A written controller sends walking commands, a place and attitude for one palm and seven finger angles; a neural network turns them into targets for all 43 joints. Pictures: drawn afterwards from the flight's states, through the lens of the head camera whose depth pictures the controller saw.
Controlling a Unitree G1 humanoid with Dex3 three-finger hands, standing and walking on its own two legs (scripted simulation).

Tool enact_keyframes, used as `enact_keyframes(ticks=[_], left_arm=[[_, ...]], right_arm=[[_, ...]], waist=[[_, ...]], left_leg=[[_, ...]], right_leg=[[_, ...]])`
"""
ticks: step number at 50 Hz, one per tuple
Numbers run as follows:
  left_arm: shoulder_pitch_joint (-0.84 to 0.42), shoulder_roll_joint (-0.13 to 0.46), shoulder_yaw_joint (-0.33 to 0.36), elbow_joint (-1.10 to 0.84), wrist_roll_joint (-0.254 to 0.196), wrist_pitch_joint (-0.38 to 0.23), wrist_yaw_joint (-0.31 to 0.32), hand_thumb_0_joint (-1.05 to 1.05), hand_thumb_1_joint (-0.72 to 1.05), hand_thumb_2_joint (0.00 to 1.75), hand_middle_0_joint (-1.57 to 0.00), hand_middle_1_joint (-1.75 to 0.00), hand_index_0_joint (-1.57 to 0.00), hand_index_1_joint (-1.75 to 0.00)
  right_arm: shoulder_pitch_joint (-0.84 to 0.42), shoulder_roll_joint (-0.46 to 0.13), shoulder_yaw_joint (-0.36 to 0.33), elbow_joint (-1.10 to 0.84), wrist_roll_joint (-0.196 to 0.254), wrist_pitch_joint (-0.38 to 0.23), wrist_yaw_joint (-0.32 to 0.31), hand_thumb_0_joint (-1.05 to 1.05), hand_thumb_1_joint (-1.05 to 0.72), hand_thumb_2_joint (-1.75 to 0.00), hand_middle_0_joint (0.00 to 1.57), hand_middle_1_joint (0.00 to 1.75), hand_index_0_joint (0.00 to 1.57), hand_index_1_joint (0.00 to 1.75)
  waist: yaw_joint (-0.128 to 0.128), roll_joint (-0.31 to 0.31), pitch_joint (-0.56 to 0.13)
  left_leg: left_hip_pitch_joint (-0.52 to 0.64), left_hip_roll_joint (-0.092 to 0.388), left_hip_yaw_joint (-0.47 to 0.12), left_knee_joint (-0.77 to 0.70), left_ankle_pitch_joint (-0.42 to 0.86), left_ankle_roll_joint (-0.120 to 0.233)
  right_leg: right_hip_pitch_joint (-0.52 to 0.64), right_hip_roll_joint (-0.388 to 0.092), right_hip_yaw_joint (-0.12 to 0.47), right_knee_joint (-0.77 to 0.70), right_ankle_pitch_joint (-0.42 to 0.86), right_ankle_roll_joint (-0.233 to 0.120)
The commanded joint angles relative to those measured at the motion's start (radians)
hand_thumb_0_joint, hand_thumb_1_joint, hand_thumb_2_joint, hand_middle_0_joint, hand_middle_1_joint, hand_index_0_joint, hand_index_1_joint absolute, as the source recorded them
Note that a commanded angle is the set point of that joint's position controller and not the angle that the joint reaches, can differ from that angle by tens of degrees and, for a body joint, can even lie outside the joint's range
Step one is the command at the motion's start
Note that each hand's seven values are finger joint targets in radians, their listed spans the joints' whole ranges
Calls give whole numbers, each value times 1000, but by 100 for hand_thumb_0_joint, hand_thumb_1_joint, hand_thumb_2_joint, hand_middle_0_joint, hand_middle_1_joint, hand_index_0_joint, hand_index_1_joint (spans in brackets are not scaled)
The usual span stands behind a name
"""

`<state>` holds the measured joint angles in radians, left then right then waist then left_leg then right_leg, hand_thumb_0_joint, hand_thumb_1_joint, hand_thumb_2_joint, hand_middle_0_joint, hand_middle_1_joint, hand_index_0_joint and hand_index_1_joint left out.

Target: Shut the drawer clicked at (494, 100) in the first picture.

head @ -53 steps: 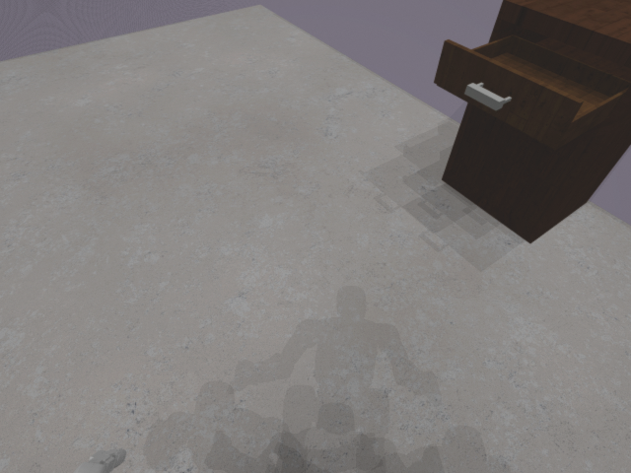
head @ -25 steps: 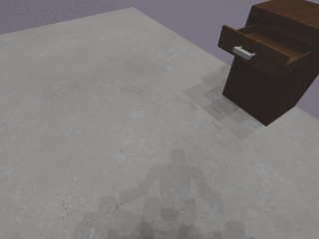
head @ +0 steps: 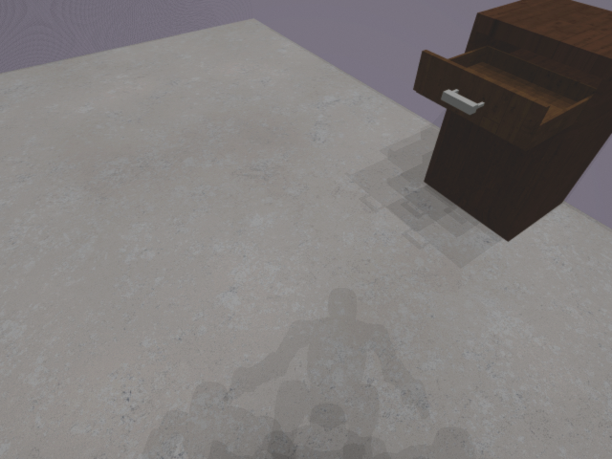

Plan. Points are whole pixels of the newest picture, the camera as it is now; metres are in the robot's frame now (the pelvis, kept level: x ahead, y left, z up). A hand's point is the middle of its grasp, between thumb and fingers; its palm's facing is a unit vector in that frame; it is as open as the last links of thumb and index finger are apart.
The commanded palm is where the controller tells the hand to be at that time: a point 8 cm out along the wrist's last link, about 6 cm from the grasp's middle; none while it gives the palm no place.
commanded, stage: look at it before walking up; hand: left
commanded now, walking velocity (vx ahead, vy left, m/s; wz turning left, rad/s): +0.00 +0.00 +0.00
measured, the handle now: (463, 99) +1.17 -0.45 -0.11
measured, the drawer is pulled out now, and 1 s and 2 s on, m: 0.30 0.30 0.30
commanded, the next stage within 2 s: walk to a spot facing it in 0.48 s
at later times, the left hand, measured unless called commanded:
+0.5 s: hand out of the picture +0.07 +0.25 -0.16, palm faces -0.02 -0.94 -0.33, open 7.4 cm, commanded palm none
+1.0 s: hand out of the picture +0.07 +0.19 -0.19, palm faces -0.06 -0.99 -0.15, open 7.4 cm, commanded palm none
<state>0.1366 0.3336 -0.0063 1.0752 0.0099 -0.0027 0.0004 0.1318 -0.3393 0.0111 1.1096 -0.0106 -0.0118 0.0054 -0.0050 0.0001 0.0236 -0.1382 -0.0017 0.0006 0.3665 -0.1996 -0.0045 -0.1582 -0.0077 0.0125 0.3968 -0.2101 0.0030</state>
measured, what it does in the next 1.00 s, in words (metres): lifts its right foot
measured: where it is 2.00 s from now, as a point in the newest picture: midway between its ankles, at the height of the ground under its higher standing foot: (326, 381)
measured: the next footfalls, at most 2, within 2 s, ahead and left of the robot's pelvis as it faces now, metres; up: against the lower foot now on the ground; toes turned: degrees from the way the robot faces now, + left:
right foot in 1.20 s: +0.29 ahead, -0.15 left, +0.00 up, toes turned -14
left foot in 1.60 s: +0.46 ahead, +0.09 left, +0.00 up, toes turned +5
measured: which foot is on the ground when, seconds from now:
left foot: down 0.00-1.00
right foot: down 0.00-0.90, up 0.92-1.00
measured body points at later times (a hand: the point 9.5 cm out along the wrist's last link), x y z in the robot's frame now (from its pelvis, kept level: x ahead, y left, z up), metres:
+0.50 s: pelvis +0.00 +0.00 +0.00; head +0.01 +0.00 +0.45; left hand +0.07 +0.29 -0.13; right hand +0.08 -0.30 -0.13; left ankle +0.00 +0.12 -0.75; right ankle +0.00 -0.12 -0.75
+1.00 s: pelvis +0.09 +0.01 -0.02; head +0.10 +0.02 +0.43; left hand +0.07 +0.24 -0.18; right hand +0.02 -0.21 -0.16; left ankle +0.00 +0.12 -0.75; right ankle +0.03 -0.10 -0.69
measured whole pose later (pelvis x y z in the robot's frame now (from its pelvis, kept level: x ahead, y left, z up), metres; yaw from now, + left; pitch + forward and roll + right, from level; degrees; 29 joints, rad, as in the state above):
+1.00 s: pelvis +0.09 +0.01 -0.02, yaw -5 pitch -1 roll +0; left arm 0.36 0.18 0.03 1.13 0.02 0.02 -0.01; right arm 0.41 -0.16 0.00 1.12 -0.03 -0.08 -0.02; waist -0.03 -0.03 0.01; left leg -0.07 0.01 0.08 0.50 -0.43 0.02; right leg -0.38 -0.01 -0.02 1.01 -0.48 -0.03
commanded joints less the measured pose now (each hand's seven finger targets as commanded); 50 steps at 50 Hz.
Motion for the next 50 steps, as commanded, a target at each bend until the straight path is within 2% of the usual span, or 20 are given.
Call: enact_keyframes(ticks=[1, 12, 17, 29, 30, 31, 32, 33, 35, 38, 41, 42, 43, 44, 45, 46, 47, 48, 50], left_arm=[[-35, 209, 39, -58, 0, -26, 11, 0, 90, 90, -20, -30, -20, -30], [-30, 209, 38, -50, 1, -25, 10, 0, 90, 90, -20, -30, -20, -30], [-25, 207, 38, -48, 0, -27, 11, 0, 90, 90, -20, -30, -20, -30], [-27, 207, 38, -45, 1, -25, 11, 0, 90, 90, -20, -30, -20, -30], [12, 126, 22, -24, -1, -16, 14, 0, 90, 90, -20, -30, -20, -30], [52, 83, 12, -12, 2, -6, 15, 0, 90, 90, -20, -30, -20, -30], [77, 82, 14, -6, 6, 0, 11, 0, 90, 90, -20, -30, -20, -30], [86, 93, 19, -8, 9, 5, 6, 0, 90, 90, -20, -30, -20, -30], [114, 101, 32, -19, 13, 8, -4, 0, 90, 90, -20, -30, -20, -30], [169, 96, 49, -28, 9, -1, -8, 0, 90, 90, -20, -30, -20, -30], [195, 78, 62, -32, 8, -15, -6, 0, 90, 90, -20, -30, -20, -30], [200, 69, 64, -35, 8, -19, -6, 0, 90, 90, -20, -30, -20, -30], [182, 47, 65, -40, 8, -21, -6, 0, 90, 90, -20, -30, -20, -30], [153, 5, 61, -57, 8, -24, -9, 0, 90, 90, -20, -30, -20, -30], [87, -47, 51, -91, 8, -34, -9, 0, 90, 90, -20, -30, -20, -30], [11, -34, 51, -125, 12, -46, -3, 0, 90, 90, -20, -30, -20, -30], [-25, -26, 56, -133, 10, -52, -7, 0, 90, 90, -20, -30, -20, -30], [-25, -55, 60, -127, 10, -49, -13, 0, 90, 90, -20, -30, -20, -30], [0, -95, 60, -123, 10, -34, -26, 0, 90, 90, -20, -30, -20, -30]], right_arm=[[-50, -201, -45, -60, 2, -24, -17, 0, -90, -90, 20, 30, 20, 30], [-49, -200, -43, -57, 4, -21, -17, 0, -90, -90, 20, 30, 20, 30], [-47, -201, -44, -56, 4, -23, -19, 0, -90, -90, 20, 30, 20, 30], [-55, -203, -42, -57, 4, -25, -20, 0, -90, -90, 20, 30, 20, 30], [-23, -122, -23, -37, 0, -16, -18, 0, -90, -90, 20, 30, 20, 30], [14, -72, -12, -26, -4, -5, -14, 0, -90, -90, 20, 30, 20, 30], [35, -69, -15, -22, -7, 1, -11, 0, -90, -90, 20, 30, 20, 30], [43, -72, -19, -24, -11, 5, -9, 0, -90, -90, 20, 30, 20, 30], [58, -68, -25, -36, -15, 5, -6, 0, -90, -90, 20, 30, 20, 30], [97, -46, -31, -54, -13, -10, -7, 0, -90, -90, 20, 30, 20, 30], [152, -17, -35, -55, -9, -30, -10, 0, -90, -90, 20, 30, 20, 30], [175, -12, -39, -54, -7, -35, -12, 0, -90, -90, 20, 30, 20, 30], [220, -9, -41, -42, -6, -43, -14, 0, -90, -90, 20, 30, 20, 30], [308, -36, -50, -11, -10, -53, -19, 0, -90, -90, 20, 30, 20, 30], [436, -80, -68, 28, -17, -61, -31, 0, -90, -90, 20, 30, 20, 30], [500, -48, -60, 52, -17, -65, -40, 0, -90, -90, 20, 30, 20, 30], [507, -16, -54, 50, -12, -67, -45, 0, -90, -90, 20, 30, 20, 30], [469, -4, -54, 40, -16, -71, -47, 0, -90, -90, 20, 30, 20, 30], [404, 8, -56, 29, -17, -78, -49, 0, -90, -90, 20, 30, 20, 30]], waist=[[5, -13, -49], [6, -1, -33], [5, -3, -61], [9, -2, -50], [8, -4, -70], [9, -20, -61], [12, -30, -43], [13, -48, 15], [18, -72, 85], [17, -88, 104], [1, -90, 87], [-6, -80, 81], [-30, -17, 97], [-68, 138, 92], [-111, 306, 105], [-126, 238, 145], [-120, 115, 158], [-96, 79, 168], [-47, 114, 173]], left_leg=[[5, 117, -94, -54, 95, 29], [-4, 116, -98, -61, 76, 28], [21, 121, -96, -58, 118, 28], [25, 124, -96, -67, 144, 28], [30, 123, -78, -59, 99, 16], [25, 110, -62, -41, -3, 7], [0, 99, -54, -26, -128, 10], [-52, 87, -46, -21, -241, 11], [-135, 71, -36, 18, -334, 16], [-183, 53, 1, 118, -301, 21], [-154, 58, 26, 165, -243, 27], [-131, 64, 19, 161, -242, 32], [-71, 90, -21, 103, -220, 48], [74, 187, -160, -5, -151, 98], [242, 342, -372, -114, 27, 179], [310, 410, -426, -111, 275, 237], [309, 433, -400, -82, 391, 265], [270, 417, -331, -88, 389, 252], [188, 357, -207, -136, 265, 212]], right_leg=[[-2, -114, 106, -78, 91, -36], [-7, -110, 107, -90, 68, -35], [8, -112, 100, -80, 120, -35], [17, -111, 93, -77, 149, -31], [27, -111, 90, -81, 97, -21], [11, -102, 96, -79, -32, -18], [-14, -98, 115, -90, -174, -24], [-51, -96, 138, -104, -290, -34], [-88, -99, 185, -115, -406, -59], [-82, -126, 243, -104, -417, -108], [-85, -137, 245, -46, -300, -135], [-101, -126, 231, -13, -262, -137], [-163, -93, 183, 74, -207, -122], [-297, -4, 69, 283, -138, -85], [-510, 59, -74, 540, -226, -45], [-647, 6, -17, 672, -325, -44], [-676, -46, 11, 717, -318, -46], [-662, -76, 11, 716, -306, -44], [-593, -98, -24, 646, -242, -34]])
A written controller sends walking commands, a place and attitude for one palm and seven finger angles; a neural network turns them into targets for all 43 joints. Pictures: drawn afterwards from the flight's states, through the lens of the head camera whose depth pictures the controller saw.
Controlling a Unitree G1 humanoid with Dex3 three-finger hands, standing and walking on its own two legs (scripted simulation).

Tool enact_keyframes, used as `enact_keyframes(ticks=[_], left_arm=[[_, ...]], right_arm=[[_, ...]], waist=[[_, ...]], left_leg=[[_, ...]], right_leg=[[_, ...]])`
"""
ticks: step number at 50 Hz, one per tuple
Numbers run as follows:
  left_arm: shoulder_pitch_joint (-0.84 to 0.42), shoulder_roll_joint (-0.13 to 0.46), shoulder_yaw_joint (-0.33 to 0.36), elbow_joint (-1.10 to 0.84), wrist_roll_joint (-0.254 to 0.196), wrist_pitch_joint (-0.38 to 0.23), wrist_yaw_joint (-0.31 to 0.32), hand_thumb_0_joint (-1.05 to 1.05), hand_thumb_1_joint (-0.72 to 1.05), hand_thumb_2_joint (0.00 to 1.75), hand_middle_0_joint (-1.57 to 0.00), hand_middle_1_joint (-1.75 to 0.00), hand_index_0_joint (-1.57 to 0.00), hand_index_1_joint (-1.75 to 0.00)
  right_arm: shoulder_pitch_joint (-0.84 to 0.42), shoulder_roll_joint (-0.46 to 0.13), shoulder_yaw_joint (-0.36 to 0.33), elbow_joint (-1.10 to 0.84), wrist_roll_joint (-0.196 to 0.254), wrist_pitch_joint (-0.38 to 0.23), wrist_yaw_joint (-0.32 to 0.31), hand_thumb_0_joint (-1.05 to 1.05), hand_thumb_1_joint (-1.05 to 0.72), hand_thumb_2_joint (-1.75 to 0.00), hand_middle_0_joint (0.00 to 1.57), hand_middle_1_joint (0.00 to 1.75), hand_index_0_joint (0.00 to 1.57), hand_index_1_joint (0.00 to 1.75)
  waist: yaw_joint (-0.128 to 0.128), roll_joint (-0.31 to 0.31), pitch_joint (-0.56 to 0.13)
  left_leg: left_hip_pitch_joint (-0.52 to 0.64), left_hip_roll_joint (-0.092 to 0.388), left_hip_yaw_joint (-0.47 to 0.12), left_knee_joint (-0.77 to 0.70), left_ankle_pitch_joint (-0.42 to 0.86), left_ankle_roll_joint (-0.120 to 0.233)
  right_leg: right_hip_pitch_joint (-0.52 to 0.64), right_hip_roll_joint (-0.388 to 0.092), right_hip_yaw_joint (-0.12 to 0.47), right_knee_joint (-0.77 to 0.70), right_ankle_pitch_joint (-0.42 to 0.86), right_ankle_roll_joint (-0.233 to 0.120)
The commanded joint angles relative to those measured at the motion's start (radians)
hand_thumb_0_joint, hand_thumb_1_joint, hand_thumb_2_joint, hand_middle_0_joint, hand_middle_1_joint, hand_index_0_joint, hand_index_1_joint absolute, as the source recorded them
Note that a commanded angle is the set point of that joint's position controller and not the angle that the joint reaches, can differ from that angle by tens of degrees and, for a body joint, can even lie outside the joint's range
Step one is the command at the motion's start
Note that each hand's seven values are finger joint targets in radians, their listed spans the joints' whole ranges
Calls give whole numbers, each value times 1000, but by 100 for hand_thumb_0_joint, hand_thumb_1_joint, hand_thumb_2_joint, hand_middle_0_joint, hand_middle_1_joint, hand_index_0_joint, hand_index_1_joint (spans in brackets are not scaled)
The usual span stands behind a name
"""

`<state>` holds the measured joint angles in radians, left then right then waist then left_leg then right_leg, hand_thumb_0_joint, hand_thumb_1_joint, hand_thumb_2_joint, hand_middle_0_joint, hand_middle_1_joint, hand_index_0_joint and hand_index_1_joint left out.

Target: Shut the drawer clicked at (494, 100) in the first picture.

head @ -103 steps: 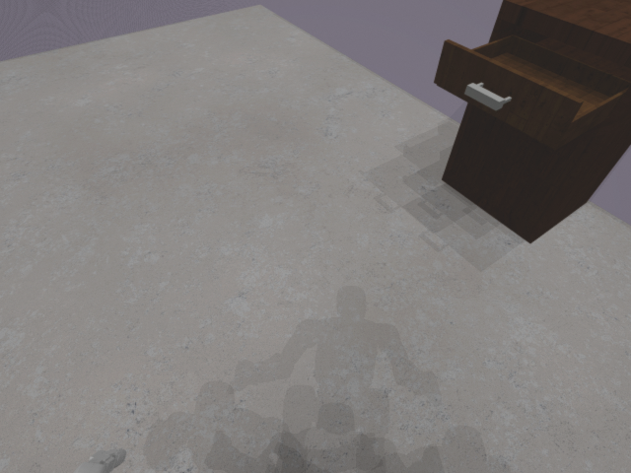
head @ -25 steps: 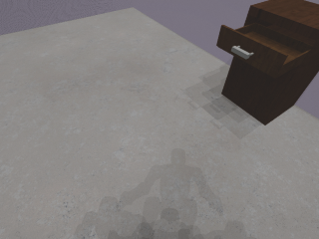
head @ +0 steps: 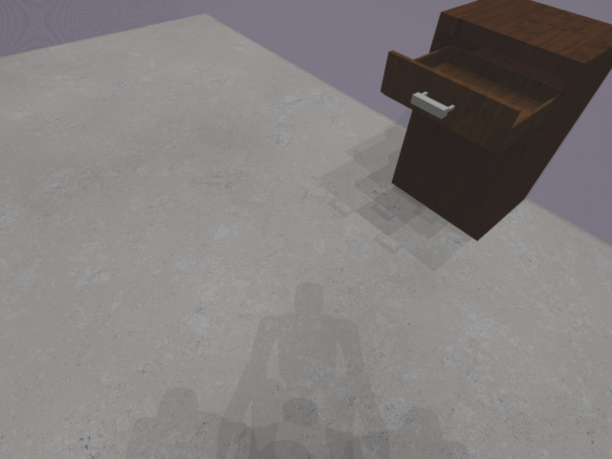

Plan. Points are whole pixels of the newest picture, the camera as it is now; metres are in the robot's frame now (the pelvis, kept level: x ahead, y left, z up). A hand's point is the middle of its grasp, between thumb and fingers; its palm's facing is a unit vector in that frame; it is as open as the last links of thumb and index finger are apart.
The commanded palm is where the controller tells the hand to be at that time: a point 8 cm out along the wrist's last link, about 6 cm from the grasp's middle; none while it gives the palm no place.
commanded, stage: walk to a spot facing it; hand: left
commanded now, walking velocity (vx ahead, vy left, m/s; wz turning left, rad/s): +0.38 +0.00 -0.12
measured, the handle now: (433, 103) +1.12 -0.37 -0.09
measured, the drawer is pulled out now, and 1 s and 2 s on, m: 0.30 0.30 0.30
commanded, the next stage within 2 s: turn to face it in 1.04 s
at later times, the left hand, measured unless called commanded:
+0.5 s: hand (217, 425) +0.21 +0.14 -0.17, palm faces +0.03 -0.99 -0.14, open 7.3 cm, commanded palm none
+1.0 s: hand (228, 274) +0.49 +0.17 -0.16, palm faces -0.08 -0.98 -0.18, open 7.4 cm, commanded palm none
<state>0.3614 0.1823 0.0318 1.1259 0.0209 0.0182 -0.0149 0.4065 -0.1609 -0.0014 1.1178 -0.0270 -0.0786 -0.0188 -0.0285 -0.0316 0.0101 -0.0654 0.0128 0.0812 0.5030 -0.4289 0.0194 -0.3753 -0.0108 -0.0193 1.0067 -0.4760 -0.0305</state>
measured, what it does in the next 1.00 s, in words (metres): walks ahead: right foot, then left foot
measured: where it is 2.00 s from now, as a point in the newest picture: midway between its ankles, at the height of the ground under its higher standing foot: (316, 346)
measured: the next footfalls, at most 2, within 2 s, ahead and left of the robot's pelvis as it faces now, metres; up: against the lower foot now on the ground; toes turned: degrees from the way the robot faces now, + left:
right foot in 0.20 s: +0.21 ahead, -0.14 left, +0.00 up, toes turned -9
left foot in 0.60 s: +0.37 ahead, +0.11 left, +0.00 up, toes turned +10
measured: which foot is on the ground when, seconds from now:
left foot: down 0.00-0.20, up 0.22-0.58, down 0.60-1.00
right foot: up 0.00-0.18, down 0.20-0.60, up 0.62-1.00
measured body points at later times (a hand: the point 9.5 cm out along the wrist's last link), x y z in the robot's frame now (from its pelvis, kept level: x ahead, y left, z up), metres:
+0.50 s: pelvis +0.19 -0.03 +0.01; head +0.19 -0.01 +0.46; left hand +0.21 +0.19 -0.16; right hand +0.25 -0.27 -0.13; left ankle +0.28 +0.10 -0.69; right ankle +0.18 -0.14 -0.73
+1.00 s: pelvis +0.41 -0.01 +0.01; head +0.44 -0.02 +0.46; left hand +0.49 +0.22 -0.14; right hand +0.31 -0.21 -0.15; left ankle +0.33 +0.10 -0.73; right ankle +0.52 -0.15 -0.69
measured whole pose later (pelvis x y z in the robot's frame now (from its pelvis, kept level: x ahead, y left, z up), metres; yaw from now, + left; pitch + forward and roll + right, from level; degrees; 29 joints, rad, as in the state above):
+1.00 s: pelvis +0.41 -0.01 +0.01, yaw -7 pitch +0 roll +1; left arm 0.20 0.17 0.08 1.05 0.03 0.01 -0.03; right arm 0.43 -0.13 -0.04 1.14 -0.03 -0.07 -0.01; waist -0.02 -0.01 0.05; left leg 0.03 0.04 0.28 0.31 -0.32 -0.01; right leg -0.57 -0.11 -0.09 0.77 -0.16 -0.01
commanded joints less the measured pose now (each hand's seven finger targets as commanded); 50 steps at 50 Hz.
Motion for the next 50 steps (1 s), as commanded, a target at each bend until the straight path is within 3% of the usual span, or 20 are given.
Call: enact_keyframes(ticks=[1, 5, 8, 9, 10, 11, 13, 15, 17, 20, 24, 28, 29, 30, 31, 32, 34, 37, 43, 50], left_arm=[[-223, 44, 20, -175, -1, -50, -18, 0, 90, 90, -20, -30, -20, -30], [-200, 15, 22, -167, -4, -52, -24, 0, 90, 90, -20, -30, -20, -30], [92, 79, 45, -74, 7, -65, -8, 0, 90, 90, -20, -30, -20, -30], [217, 161, 67, -40, 14, -79, 5, 0, 90, 90, -20, -30, -20, -30], [278, 262, 88, -30, 7, -84, 19, 0, 90, 90, -20, -30, -20, -30], [218, 281, 91, -44, -12, -74, 19, 0, 90, 90, -20, -30, -20, -30], [24, 189, 63, -95, -6, -72, 29, 0, 90, 90, -20, -30, -20, -30], [-57, 114, 37, -110, 4, -81, 33, 0, 90, 90, -20, -30, -20, -30], [-68, 108, 35, -101, 9, -90, 33, 0, 90, 90, -20, -30, -20, -30], [-82, 122, 36, -100, 7, -93, 27, 0, 90, 90, -20, -30, -20, -30], [-34, 143, 46, -81, 10, -97, 20, 0, 90, 90, -20, -30, -20, -30], [-22, 132, 50, -79, 8, -86, 18, 0, 90, 90, -20, -30, -20, -30], [-14, 97, 44, -85, 5, -83, 14, 0, 90, 90, -20, -30, -20, -30], [-3, 29, 37, -112, -6, -80, 5, 0, 90, 90, -20, -30, -20, -30], [-54, 48, 35, -153, 4, -83, 7, 0, 90, 90, -20, -30, -20, -30], [-85, 58, 38, -153, 7, -81, 9, 0, 90, 90, -20, -30, -20, -30], [-86, 47, 43, -123, 12, -79, -7, 0, 90, 90, -20, -30, -20, -30], [-19, 8, 43, -86, 15, -55, -8, 0, 90, 90, -20, -30, -20, -30], [-124, 3, 42, -124, 13, -32, -17, 0, 90, 90, -20, -30, -20, -30], [-242, 7, 40, -156, 6, -45, -19, 0, 90, 90, -20, -30, -20, -30]], right_arm=[[119, -163, -45, 21, 1, -15, -24, 0, -90, -90, 20, 30, 20, 30], [109, -155, -46, 43, 5, -13, -23, 0, -90, -90, 20, 30, 20, 30], [77, -169, -54, 45, 18, -10, -16, 0, -90, -90, 20, 30, 20, 30], [82, -127, -49, 36, 25, -11, -3, 0, -90, -90, 20, 30, 20, 30], [125, -46, -41, 6, 34, -14, -2, 0, -90, -90, 20, 30, 20, 30], [42, -66, -48, -21, 27, -3, 0, 0, -90, -90, 20, 30, 20, 30], [-53, -57, -56, -51, 10, 11, 11, 0, -90, -90, 20, 30, 20, 30], [6, -26, -55, -28, -4, 38, 16, 0, -90, -90, 20, 30, 20, 30], [52, -8, -56, -21, -4, 53, 22, 0, -90, -90, 20, 30, 20, 30], [-7, -11, -59, -67, 0, 62, 36, 0, -90, -90, 20, 30, 20, 30], [-129, -23, -62, -129, 5, 38, 52, 0, -90, -90, 20, 30, 20, 30], [-62, -64, -73, -120, 4, 15, 44, 0, -90, -90, 20, 30, 20, 30], [48, -118, -84, -88, -2, 9, 33, 0, -90, -90, 20, 30, 20, 30], [171, -232, -112, -62, -17, 3, 22, 0, -90, -90, 20, 30, 20, 30], [202, -251, -108, -55, -11, 12, 14, 0, -90, -90, 20, 30, 20, 30], [144, -222, -99, -65, -5, 14, 2, 0, -90, -90, 20, 30, 20, 30], [13, -133, -73, -99, -2, -1, 0, 0, -90, -90, 20, 30, 20, 30], [-18, -72, -66, -87, 2, -25, -7, 0, -90, -90, 20, 30, 20, 30], [33, -93, -60, -43, 8, -25, -9, 0, -90, -90, 20, 30, 20, 30], [68, -120, -69, 4, -4, -5, -4, 0, -90, -90, 20, 30, 20, 30]], waist=[[-15, 160, 176], [23, 178, 139], [161, 99, -17], [208, -14, -91], [187, -230, -189], [179, -159, -125], [105, -62, 65], [27, -20, 71], [-12, -46, 57], [-20, -76, 88], [18, -55, 103], [-30, 57, 96], [-74, 184, 52], [-104, 435, 9], [-107, 408, -5], [-84, 332, 6], [-27, 139, 68], [25, 108, 32], [24, 111, 85], [-1, 144, 131]], left_leg=[[89, 306, -220, -288, 462, 164], [-12, 238, -64, -247, 655, 119], [-87, 178, 25, 110, 828, 63], [-265, 133, 48, 383, 580, 32], [-484, 14, 37, 733, -83, 0], [-551, 47, -55, 876, -130, 24], [-599, 135, -91, 889, 24, 22], [-497, 159, -75, 781, 98, -3], [-439, 158, -44, 656, 116, -22], [-405, 156, -8, 481, 189, -42], [-364, 130, 22, 259, 204, -38], [-112, 80, 70, 75, 194, -32], [25, 118, -14, -18, 85, -10], [135, 360, -386, -215, -84, 72], [118, 445, -578, -334, -193, 128], [73, 455, -581, -340, -226, 140], [-44, 379, -363, -338, -85, 101], [-59, 307, -115, -318, 244, 80], [19, 306, 9, -352, 376, 110], [36, 319, 107, -267, 512, 89]], right_leg=[[-331, -95, -21, -31, 66, 2], [-38, -22, -136, -303, 208, -22], [352, 35, -160, -431, 321, -57], [546, -122, 14, -490, 247, -105], [655, -424, 497, -641, 148, -225], [519, -462, 597, -773, -55, -254], [223, -417, 463, -824, -183, -203], [70, -336, 246, -828, -21, -152], [17, -288, 129, -834, 72, -137], [-37, -255, 54, -872, 54, -130], [44, -258, 47, -836, 54, -128], [5, -218, 6, -665, 67, -94], [-50, -142, -54, -450, 123, -64], [-226, -14, -161, -89, -14, -4], [-313, 12, -69, 129, -103, -8], [-363, -36, -10, 265, -25, -13], [-349, -100, 16, 279, 153, -3], [-271, -112, 7, 209, 250, 22], [-332, -131, -25, -14, 317, 43], [-146, -73, -108, -331, 301, -10]])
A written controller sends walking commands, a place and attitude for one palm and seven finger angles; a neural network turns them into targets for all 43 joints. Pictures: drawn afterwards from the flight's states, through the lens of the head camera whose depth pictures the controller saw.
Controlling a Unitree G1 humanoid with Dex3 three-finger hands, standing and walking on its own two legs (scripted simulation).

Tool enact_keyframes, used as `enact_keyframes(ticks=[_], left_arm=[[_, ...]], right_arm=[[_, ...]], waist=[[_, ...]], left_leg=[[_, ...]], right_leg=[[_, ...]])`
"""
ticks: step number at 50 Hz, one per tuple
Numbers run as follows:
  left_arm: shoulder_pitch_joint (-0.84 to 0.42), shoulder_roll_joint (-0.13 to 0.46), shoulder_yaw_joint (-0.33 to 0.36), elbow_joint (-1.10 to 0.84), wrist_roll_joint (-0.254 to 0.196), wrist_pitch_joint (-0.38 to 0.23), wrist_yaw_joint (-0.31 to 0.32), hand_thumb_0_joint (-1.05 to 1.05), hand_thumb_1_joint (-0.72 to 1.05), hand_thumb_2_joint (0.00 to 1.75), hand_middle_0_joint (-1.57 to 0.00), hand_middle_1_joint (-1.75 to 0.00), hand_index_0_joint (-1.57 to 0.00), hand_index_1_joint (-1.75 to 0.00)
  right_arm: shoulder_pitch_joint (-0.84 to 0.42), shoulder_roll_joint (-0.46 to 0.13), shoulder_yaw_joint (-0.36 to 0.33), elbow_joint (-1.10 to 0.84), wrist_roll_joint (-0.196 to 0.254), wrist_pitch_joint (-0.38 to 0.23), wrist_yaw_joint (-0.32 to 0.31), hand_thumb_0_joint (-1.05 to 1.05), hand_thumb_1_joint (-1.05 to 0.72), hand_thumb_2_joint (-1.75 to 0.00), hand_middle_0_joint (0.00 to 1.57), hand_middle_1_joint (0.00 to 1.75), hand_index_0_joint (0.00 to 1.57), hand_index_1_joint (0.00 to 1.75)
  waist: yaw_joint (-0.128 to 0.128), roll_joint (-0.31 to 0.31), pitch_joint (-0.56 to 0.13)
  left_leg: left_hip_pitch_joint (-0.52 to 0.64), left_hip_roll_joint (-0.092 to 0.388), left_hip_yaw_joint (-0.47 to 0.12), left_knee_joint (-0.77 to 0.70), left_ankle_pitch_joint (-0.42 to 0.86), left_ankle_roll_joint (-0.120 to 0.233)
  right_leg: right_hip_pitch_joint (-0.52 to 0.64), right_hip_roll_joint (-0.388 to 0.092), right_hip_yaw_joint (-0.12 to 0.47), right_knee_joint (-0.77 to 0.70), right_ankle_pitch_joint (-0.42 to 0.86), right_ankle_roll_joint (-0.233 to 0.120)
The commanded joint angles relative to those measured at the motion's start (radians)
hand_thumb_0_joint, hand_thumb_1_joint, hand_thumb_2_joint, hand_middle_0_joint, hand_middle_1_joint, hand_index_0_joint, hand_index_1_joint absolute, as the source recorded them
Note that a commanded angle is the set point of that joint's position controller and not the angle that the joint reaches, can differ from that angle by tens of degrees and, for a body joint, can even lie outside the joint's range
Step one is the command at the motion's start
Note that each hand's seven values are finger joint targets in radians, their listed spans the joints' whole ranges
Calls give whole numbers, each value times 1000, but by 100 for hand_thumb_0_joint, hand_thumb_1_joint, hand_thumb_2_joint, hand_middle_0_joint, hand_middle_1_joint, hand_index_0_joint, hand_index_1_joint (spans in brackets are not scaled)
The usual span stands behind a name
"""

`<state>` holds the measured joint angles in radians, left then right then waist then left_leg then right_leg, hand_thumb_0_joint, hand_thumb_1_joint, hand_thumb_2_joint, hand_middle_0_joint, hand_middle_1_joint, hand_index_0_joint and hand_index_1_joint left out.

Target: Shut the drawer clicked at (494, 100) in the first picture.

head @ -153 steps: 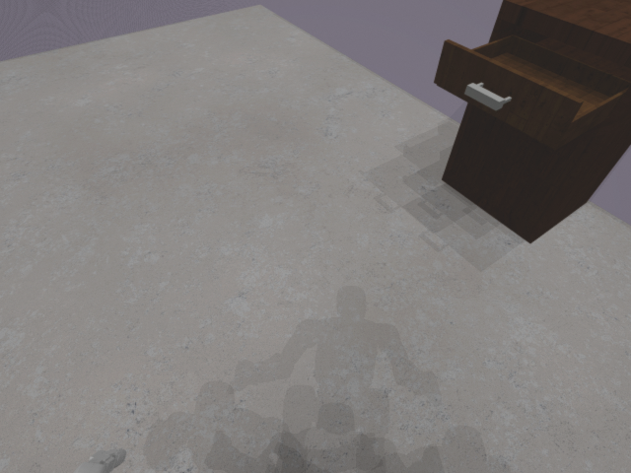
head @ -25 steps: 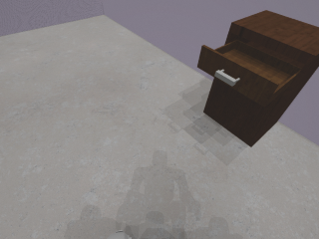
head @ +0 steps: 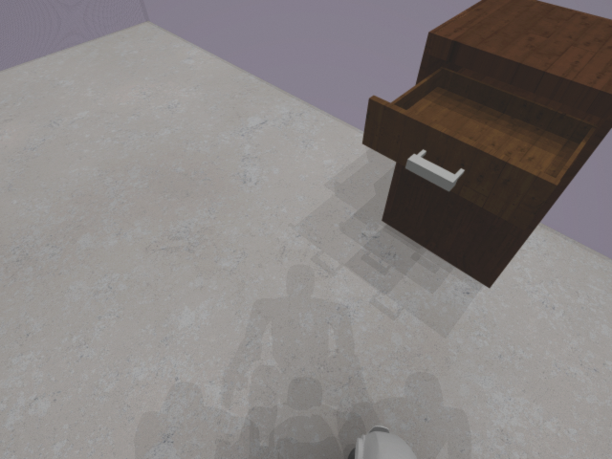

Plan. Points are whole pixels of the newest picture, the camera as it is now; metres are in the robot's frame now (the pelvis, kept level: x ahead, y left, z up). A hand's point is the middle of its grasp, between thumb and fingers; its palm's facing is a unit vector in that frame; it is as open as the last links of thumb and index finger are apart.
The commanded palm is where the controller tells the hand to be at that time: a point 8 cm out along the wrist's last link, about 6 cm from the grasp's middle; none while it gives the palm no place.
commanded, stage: walk to a spot facing it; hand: left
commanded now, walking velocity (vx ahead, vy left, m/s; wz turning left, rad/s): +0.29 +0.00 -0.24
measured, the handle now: (436, 167) +0.74 -0.28 -0.10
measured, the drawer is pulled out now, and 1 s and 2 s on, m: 0.30 0.30 0.30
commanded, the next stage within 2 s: turn to face it in 0.04 s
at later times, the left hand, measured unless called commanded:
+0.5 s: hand (220, 402) +0.23 +0.15 -0.17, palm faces -0.06 -0.98 -0.21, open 7.3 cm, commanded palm none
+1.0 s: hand (258, 312) +0.38 +0.10 -0.16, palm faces -0.42 -0.85 -0.32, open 7.4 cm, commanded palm none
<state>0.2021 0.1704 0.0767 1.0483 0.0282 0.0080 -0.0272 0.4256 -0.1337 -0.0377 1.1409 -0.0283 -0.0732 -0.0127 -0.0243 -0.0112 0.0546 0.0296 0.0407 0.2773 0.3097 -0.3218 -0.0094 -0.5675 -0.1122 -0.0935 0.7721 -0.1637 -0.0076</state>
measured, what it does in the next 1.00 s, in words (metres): walks ahead, turning right: right foot, then left foot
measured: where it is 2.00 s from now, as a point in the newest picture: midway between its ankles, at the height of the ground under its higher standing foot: outside the picture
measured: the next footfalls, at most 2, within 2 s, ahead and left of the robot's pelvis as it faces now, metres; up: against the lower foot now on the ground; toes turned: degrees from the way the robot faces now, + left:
right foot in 0.10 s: +0.20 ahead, -0.13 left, +0.00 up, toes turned -10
left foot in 0.56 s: +0.31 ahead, +0.09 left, +0.00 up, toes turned -6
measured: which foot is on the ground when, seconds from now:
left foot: down 0.00-0.10, up 0.12-0.54, down 0.56-0.96, up 0.98-1.00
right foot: up 0.00-0.08, down 0.10-0.56, up 0.58-0.94, down 0.96-1.00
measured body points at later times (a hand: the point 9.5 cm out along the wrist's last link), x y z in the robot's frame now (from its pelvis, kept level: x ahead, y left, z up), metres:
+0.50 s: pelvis +0.17 -0.03 +0.00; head +0.19 -0.03 +0.45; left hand +0.24 +0.20 -0.15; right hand +0.27 -0.29 -0.13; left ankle +0.26 +0.10 -0.71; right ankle +0.16 -0.12 -0.74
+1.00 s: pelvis +0.19 -0.04 -0.02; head +0.21 -0.09 +0.43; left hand +0.41 +0.15 -0.13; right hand +0.10 -0.28 -0.18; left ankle +0.27 +0.09 -0.72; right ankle +0.15 -0.13 -0.74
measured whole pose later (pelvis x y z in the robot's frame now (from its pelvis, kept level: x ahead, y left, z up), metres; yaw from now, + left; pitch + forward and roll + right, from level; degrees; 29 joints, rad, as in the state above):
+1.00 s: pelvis +0.19 -0.04 -0.02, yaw -27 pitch +0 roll +1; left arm 0.15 0.22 0.08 0.90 0.02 0.03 -0.01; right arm 0.25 -0.25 -0.07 0.95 -0.02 0.04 0.00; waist -0.03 0.07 0.09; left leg -0.36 0.19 0.23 0.77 -0.43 -0.07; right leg -0.32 -0.04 -0.09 0.64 -0.31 -0.02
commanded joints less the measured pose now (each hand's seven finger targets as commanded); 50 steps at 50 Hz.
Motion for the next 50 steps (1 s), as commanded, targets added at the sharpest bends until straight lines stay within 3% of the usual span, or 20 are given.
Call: enact_keyframes(ticks=[1, 3, 4, 5, 6, 9, 12, 21, 26, 27, 28, 29, 31, 34, 43, 46, 47, 48, 49, 50], left_arm=[[-47, 31, -3, -69, 1, -39, -5, 0, 90, 90, -20, -30, -20, -30], [176, 72, 9, 0, 7, -57, 3, 0, 90, 90, -20, -30, -20, -30], [308, 158, 31, 42, 12, -72, 14, 0, 90, 90, -20, -30, -20, -30], [401, 275, 56, 57, 1, -77, 27, 0, 90, 90, -20, -30, -20, -30], [374, 293, 57, 53, -21, -73, 33, 0, 90, 90, -20, -30, -20, -30], [130, 133, 10, -13, -14, -72, 48, 0, 90, 90, -20, -30, -20, -30], [62, 109, 4, -33, -3, -80, 50, 0, 90, 90, -20, -30, -20, -30], [52, 183, 34, -86, -8, -40, 39, 0, 90, 90, -20, -30, -20, -30], [17, 205, 49, -120, -15, -9, 40, 0, 90, 90, -20, -30, -20, -30], [23, 167, 43, -131, -18, -3, 39, 0, 90, 90, -20, -30, -20, -30], [68, 112, 37, -149, -25, 3, 30, 0, 90, 90, -20, -30, -20, -30], [81, 119, 34, -164, -15, 1, 27, 0, 90, 90, -20, -30, -20, -30], [51, 151, 52, -153, -1, 16, 20, 0, 90, 90, -20, -30, -20, -30], [64, 125, 47, -154, -5, 32, 4, 0, 90, 90, -20, -30, -20, -30], [-51, 89, 26, -217, -9, 31, -1, 0, 90, 90, -20, -30, -20, -30], [33, 111, 26, -193, -9, 16, 6, 0, 90, 90, -20, -30, -20, -30], [86, 184, 34, -185, -2, 1, 16, 0, 90, 90, -20, -30, -20, -30], [121, 322, 60, -175, 5, -8, 35, 0, 90, 90, -20, -30, -20, -30], [166, 335, 56, -168, -15, 1, 42, 0, 90, 90, -20, -30, -20, -30], [108, 316, 60, -168, -10, 1, 49, 0, 90, 90, -20, -30, -20, -30]], right_arm=[[46, -155, -33, -15, -2, -7, -11, 0, -90, -90, 20, 30, 20, 30], [14, -169, -32, -18, 6, -4, -9, 0, -90, -90, 20, 30, 20, 30], [29, -140, -28, -26, 17, -5, 3, 0, -90, -90, 20, 30, 20, 30], [60, -65, -13, -64, 28, -13, 2, 0, -90, -90, 20, 30, 20, 30], [-6, -97, -19, -77, 30, -5, -2, 0, -90, -90, 20, 30, 20, 30], [-112, -71, -17, -95, 9, 16, -4, 0, -90, -90, 20, 30, 20, 30], [-24, -42, -16, -75, 5, 52, -6, 0, -90, -90, 20, 30, 20, 30], [-249, -105, -21, -214, 14, 68, -7, 0, -90, -90, 20, 30, 20, 30], [-226, -143, -26, -239, 18, 55, -21, 0, -90, -90, 20, 30, 20, 30], [-176, -187, -33, -234, 14, 47, -24, 0, -90, -90, 20, 30, 20, 30], [-145, -280, -47, -240, 3, 47, -24, 0, -90, -90, 20, 30, 20, 30], [-126, -315, -51, -263, 3, 63, -19, 0, -90, -90, 20, 30, 20, 30], [-222, -253, -37, -296, 2, 59, -26, 0, -90, -90, 20, 30, 20, 30], [-279, -217, -30, -314, 3, 56, -24, 0, -90, -90, 20, 30, 20, 30], [-167, -261, -67, -255, -2, 66, -7, 0, -90, -90, 20, 30, 20, 30], [-190, -269, -74, -255, 5, 75, 2, 0, -90, -90, 20, 30, 20, 30], [-171, -225, -66, -261, 12, 80, 7, 0, -90, -90, 20, 30, 20, 30], [-201, -134, -37, -313, 13, 84, 15, 0, -90, -90, 20, 30, 20, 30], [-248, -168, -38, -330, 13, 99, 0, 0, -90, -90, 20, 30, 20, 30], [-260, -157, -38, -315, 15, 106, -7, 0, -90, -90, 20, 30, 20, 30]], waist=[[16, 122, 66], [123, 75, -55], [170, -54, -163], [165, -293, -265], [169, -201, -281], [64, -25, -35], [-16, -68, -67], [25, -124, -74], [5, -82, -85], [-7, 35, -111], [-2, 307, -142], [-10, 338, -137], [17, 241, -86], [41, 165, -78], [-22, 225, -95], [30, 178, -135], [59, 14, -151], [87, -341, -130], [119, -223, -138], [86, -279, -129]], left_leg=[[-47, 289, -74, -4, 522, 112], [-96, 239, -20, 293, 690, 68], [-298, 184, -2, 572, 506, 29], [-590, 18, -36, 924, -216, -21], [-623, 43, -193, 1054, -264, -1], [-602, 138, -254, 976, -64, -13], [-499, 115, -222, 812, -31, -50], [-497, 63, -213, 519, 22, -89], [-251, 36, -206, 188, 134, -74], [-133, 120, -271, 69, 246, -53], [-5, 351, -490, 45, 460, 44], [-73, 473, -555, 5, 439, 145], [-199, 395, -470, -33, 267, 129], [-224, 312, -277, -22, 281, 100], [-140, 355, -154, 57, 431, 123], [-222, 324, -76, 204, 346, 51], [-373, 268, -43, 376, 193, -18], [-670, 116, -32, 634, -285, -82], [-637, 107, -202, 758, -311, -70], [-667, 100, -243, 835, -269, -67]], right_leg=[[114, 57, -58, -125, -44, -47], [413, 115, -93, -227, 9, -72], [673, -20, 69, -255, 40, -120], [873, -322, 554, -362, 223, -257], [798, -356, 602, -451, 174, -295], [398, -240, 342, -499, 241, -217], [295, -151, 171, -478, 461, -177], [348, -114, 263, -424, 425, -176], [301, -75, 319, -302, 330, -117], [236, 0, 264, -208, 173, -68], [53, 138, 142, -7, -236, 2], [30, 140, 83, 236, -491, 25], [12, 97, 121, 437, -392, 38], [24, 64, 90, 455, -263, 60], [146, 62, -11, 27, -308, 49], [350, 95, -44, -239, -99, 20], [529, -2, 86, -394, 49, -18], [612, -289, 465, -472, 340, -133], [506, -330, 438, -438, 434, -206], [471, -265, 440, -443, 360, -203]])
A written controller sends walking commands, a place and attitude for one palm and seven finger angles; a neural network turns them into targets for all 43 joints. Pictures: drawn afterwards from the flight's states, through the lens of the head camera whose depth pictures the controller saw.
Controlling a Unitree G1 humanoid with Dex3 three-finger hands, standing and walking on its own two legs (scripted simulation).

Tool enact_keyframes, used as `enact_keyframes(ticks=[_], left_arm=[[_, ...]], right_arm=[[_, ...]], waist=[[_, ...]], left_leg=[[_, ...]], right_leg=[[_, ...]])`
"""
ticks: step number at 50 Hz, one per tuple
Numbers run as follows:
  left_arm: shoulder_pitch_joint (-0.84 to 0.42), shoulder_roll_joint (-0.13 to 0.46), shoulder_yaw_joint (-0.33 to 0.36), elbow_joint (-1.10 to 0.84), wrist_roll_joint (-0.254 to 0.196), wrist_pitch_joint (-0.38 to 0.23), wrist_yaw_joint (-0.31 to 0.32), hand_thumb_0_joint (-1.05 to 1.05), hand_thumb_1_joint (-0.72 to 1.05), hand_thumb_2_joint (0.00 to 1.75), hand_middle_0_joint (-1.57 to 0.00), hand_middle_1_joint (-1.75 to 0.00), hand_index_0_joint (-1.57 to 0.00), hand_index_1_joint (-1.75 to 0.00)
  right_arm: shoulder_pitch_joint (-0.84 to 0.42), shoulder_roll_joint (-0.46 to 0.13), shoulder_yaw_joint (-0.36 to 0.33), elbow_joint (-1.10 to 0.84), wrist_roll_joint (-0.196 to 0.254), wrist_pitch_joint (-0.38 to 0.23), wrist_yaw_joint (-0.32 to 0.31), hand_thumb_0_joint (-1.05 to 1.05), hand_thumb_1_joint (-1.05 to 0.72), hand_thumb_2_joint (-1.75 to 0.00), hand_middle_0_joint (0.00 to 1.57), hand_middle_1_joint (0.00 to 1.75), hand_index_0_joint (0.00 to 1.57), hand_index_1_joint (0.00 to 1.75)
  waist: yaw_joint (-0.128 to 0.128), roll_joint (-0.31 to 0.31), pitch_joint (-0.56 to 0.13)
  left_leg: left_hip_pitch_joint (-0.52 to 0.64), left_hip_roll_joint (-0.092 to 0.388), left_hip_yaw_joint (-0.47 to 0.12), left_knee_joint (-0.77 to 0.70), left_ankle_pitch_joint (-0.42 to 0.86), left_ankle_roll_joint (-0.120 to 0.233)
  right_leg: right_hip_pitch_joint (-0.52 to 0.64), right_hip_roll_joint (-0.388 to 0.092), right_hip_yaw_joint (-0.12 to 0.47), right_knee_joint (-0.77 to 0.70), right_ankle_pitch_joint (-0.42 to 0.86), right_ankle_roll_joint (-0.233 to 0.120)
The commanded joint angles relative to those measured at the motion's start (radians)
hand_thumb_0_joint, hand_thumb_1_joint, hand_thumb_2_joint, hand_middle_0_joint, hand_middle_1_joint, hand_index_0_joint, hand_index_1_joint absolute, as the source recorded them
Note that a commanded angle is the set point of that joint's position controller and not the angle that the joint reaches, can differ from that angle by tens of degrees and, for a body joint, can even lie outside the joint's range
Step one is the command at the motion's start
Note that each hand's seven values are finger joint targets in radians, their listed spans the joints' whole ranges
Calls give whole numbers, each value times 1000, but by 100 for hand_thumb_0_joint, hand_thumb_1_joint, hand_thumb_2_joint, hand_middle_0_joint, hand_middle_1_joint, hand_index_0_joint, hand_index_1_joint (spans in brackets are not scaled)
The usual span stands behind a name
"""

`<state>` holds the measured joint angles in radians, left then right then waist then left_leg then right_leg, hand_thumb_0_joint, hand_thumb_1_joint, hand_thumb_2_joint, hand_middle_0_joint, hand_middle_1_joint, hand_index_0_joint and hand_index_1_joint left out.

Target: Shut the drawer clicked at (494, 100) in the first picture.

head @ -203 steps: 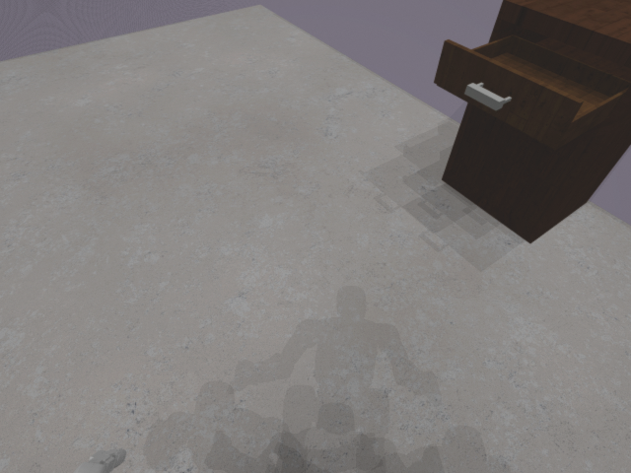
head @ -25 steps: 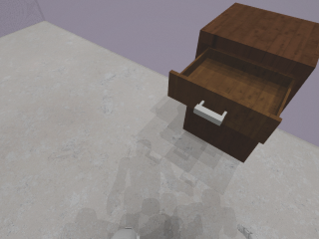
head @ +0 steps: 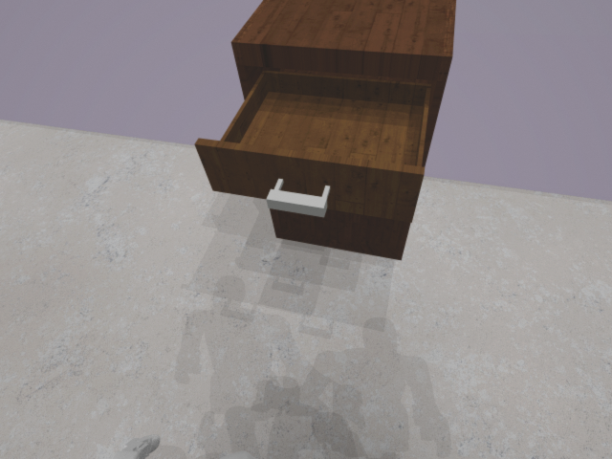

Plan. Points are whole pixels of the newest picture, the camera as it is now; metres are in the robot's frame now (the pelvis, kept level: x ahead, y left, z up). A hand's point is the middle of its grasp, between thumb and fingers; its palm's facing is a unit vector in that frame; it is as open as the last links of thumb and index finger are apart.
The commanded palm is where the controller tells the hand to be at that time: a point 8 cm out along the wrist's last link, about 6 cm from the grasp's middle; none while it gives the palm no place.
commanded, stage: turn to face it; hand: left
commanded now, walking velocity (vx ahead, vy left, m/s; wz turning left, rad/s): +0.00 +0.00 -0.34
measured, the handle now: (300, 194) +0.60 +0.04 -0.08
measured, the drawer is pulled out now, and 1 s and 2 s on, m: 0.30 0.30 0.30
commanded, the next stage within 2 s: take the last steps up to it in 0.28 s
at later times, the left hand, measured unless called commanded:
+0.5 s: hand out of the picture +0.10 +0.20 -0.16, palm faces -0.10 -0.98 -0.18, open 7.4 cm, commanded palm none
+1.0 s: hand (259, 407) +0.21 +0.10 -0.15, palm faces -0.18 -0.97 -0.18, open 7.3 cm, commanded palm none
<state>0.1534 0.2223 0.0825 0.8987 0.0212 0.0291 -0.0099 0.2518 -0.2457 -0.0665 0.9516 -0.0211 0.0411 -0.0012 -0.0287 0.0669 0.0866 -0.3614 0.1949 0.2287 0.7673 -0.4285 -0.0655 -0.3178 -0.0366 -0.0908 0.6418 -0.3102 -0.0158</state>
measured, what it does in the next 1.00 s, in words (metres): walks ahead: left foot, then right foot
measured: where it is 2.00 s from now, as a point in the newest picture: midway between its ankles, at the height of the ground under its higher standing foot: (360, 441)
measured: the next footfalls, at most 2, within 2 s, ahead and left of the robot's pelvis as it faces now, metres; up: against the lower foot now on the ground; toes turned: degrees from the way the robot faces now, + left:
left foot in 0.44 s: +0.06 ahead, +0.12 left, +0.00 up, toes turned -5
right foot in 0.90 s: +0.11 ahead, -0.17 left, +0.00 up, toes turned -21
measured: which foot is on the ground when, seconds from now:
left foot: up 0.00-0.42, down 0.44-0.92, up 0.94-1.00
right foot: down 0.00-0.46, up 0.48-0.88, down 0.90-1.00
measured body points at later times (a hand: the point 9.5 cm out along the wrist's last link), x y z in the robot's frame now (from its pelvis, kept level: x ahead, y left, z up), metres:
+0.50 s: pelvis +0.01 +0.02 +0.01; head +0.02 +0.04 +0.46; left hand +0.11 +0.25 -0.15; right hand +0.04 -0.23 -0.12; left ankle +0.02 +0.12 -0.72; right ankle +0.00 -0.10 -0.71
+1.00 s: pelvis +0.09 -0.05 +0.01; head +0.11 -0.06 +0.46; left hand +0.22 +0.15 -0.13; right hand -0.06 -0.24 -0.15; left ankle +0.04 +0.10 -0.67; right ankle +0.08 -0.15 -0.72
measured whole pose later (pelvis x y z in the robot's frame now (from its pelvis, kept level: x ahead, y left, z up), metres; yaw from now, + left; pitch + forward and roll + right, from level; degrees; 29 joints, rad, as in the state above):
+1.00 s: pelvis +0.09 -0.05 +0.01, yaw -12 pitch +0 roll +0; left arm 0.16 0.14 0.06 1.03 0.01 -0.06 0.00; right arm 0.44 -0.15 -0.04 1.17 -0.02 0.01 0.00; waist -0.04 0.03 0.04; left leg -0.30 0.10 0.07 0.96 -0.47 -0.01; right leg -0.26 -0.04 -0.15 0.54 -0.27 -0.03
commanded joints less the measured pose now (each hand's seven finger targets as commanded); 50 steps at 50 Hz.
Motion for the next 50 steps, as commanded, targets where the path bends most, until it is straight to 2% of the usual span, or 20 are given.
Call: enact_keyframes(ticks=[1, 3, 5, 16, 20, 21, 22, 23, 24, 26, 29, 34, 38, 41, 43, 44, 45, 46, 48, 50], left_arm=[[103, 220, 45, -30, -4, -20, 33, 0, 90, 90, -20, -30, -20, -30], [17, 163, 25, -51, -7, -21, 31, 0, 90, 90, -20, -30, -20, -30], [22, 159, 17, -44, -8, -30, 28, 0, 90, 90, -20, -30, -20, -30], [53, 176, 27, -8, 2, -18, 30, 0, 90, 90, -20, -30, -20, -30], [15, 158, 21, 0, -8, -12, 29, 0, 90, 90, -20, -30, -20, -30], [19, 131, 13, 4, -13, -9, 24, 0, 90, 90, -20, -30, -20, -30], [42, 83, 3, -2, -13, -6, 16, 0, 90, 90, -20, -30, -20, -30], [41, 39, -2, -22, -9, -4, 7, 0, 90, 90, -20, -30, -20, -30], [-21, 84, 8, -33, 7, 3, 4, 0, 90, 90, -20, -30, -20, -30], [9, 86, 21, -2, 14, -7, -16, 0, 90, 90, -20, -30, -20, -30], [49, 51, 6, 33, 11, -21, -26, 0, 90, 90, -20, -30, -20, -30], [-8, 17, -15, 40, 8, -31, -23, 0, 90, 90, -20, -30, -20, -30], [-77, -2, -25, 42, 5, -39, -25, 0, 90, 90, -20, -30, -20, -30], [-54, -9, -23, 62, 2, -50, -24, 0, 90, 90, -20, -30, -20, -30], [56, 4, -14, 110, 4, -62, -20, 0, 90, 90, -20, -30, -20, -30], [157, 46, -2, 150, 6, -72, -12, 0, 90, 90, -20, -30, -20, -30], [297, 148, 19, 192, 11, -85, 2, 0, 90, 90, -20, -30, -20, -30], [390, 215, 29, 208, -5, -82, 10, 0, 90, 90, -20, -30, -20, -30], [289, 147, 15, 195, -7, -80, 21, 0, 90, 90, -20, -30, -20, -30], [190, 49, -12, 170, -4, -85, 27, 0, 90, 90, -20, -30, -20, -30]], right_arm=[[-81, -67, -13, -110, 3, -7, -21, 0, -90, -90, 20, 30, 20, 30], [-21, -64, -12, -61, -4, -8, -17, 0, -90, -90, 20, 30, 20, 30], [12, -60, -10, -37, -3, -6, -18, 0, -90, -90, 20, 30, 20, 30], [-52, -45, 6, -53, 10, -17, -29, 0, -90, -90, 20, 30, 20, 30], [51, -32, 15, -15, 13, -31, -37, 0, -90, -90, 20, 30, 20, 30], [77, -45, 16, -4, 9, -40, -39, 0, -90, -90, 20, 30, 20, 30], [100, -104, 7, -3, -1, -48, -37, 0, -90, -90, 20, 30, 20, 30], [115, -197, -10, -17, -15, -43, -35, 0, -90, -90, 20, 30, 20, 30], [115, -202, -15, -14, -15, -48, -39, 0, -90, -90, 20, 30, 20, 30], [28, -125, 7, -25, -13, -60, -37, 0, -90, -90, 20, 30, 20, 30], [67, -88, 13, -1, -6, -87, -35, 0, -90, -90, 20, 30, 20, 30], [199, -69, 8, 77, -6, -99, -33, 0, -90, -90, 20, 30, 20, 30], [237, -68, 3, 117, -13, -93, -28, 0, -90, -90, 20, 30, 20, 30], [221, -74, -2, 132, -14, -90, -25, 0, -90, -90, 20, 30, 20, 30], [198, -58, 0, 141, -8, -88, -24, 0, -90, -90, 20, 30, 20, 30], [197, -31, 4, 144, 1, -92, -18, 0, -90, -90, 20, 30, 20, 30], [195, 28, 20, 124, 13, -99, -9, 0, -90, -90, 20, 30, 20, 30], [111, 23, 26, 70, 9, -97, -9, 0, -90, -90, 20, 30, 20, 30], [47, 12, 7, 69, 4, -81, -7, 0, -90, -90, 20, 30, 20, 30], [66, 33, 4, 95, -5, -73, 0, 0, -90, -90, 20, 30, 20, 30]], waist=[[74, -335, -126], [22, -222, -130], [13, -202, -143], [50, -193, -123], [1, -179, -157], [-7, -141, -148], [-12, 19, -140], [-25, 239, -77], [-54, 257, -9], [10, 76, 34], [10, 43, -18], [-28, 73, -23], [-48, 95, 6], [-26, 117, -7], [33, 67, -49], [80, -16, -93], [135, -245, -179], [165, -331, -171], [130, -279, -50], [64, -156, 16]], left_leg=[[-287, -55, -226, 413, -92, -12], [-234, -51, -206, 397, 43, -29], [-208, -67, -199, 361, 76, -39], [-73, -122, -197, 35, -2, -11], [159, -145, -175, -265, 170, 12], [265, -123, -187, -358, 198, 25], [345, 23, -362, -457, 90, 78], [297, 215, -596, -591, -136, 177], [201, 275, -687, -675, -242, 213], [140, 162, -523, -660, -188, 190], [224, 90, -358, -618, 45, 175], [359, 110, -298, -582, 299, 201], [309, 118, -277, -568, 318, 207], [274, 109, -257, -519, 329, 194], [200, 60, -207, -401, 312, 148], [73, 16, -158, -261, 284, 115], [-160, -76, -53, -5, 87, 66], [-305, -129, -97, 225, -189, 56], [-325, -62, -194, 387, -78, 70], [-264, -33, -193, 346, 63, 55]], right_leg=[[192, -302, 402, -317, 444, -181], [171, -215, 268, -287, 484, -143], [187, -194, 237, -278, 559, -136], [187, -209, 380, -294, 485, -198], [107, -151, 366, -248, 370, -132], [21, -101, 337, -233, 188, -91], [-125, 2, 255, -122, -87, -43], [-250, 104, 92, 97, -252, 7], [-301, 69, 120, 298, -251, 21], [-291, 29, 135, 440, -107, 20], [-287, 4, 97, 445, -11, 34], [-307, -38, 49, 273, -4, 47], [-212, -43, 6, 100, -40, 38], [-99, -18, -29, -20, -35, 24], [116, 18, -62, -183, 79, 10], [327, -28, 3, -227, 101, -17], [561, -266, 276, -297, 9, -100], [563, -413, 507, -405, 50, -176], [337, -392, 457, -467, -118, -188], [201, -305, 267, -473, 1, -146]])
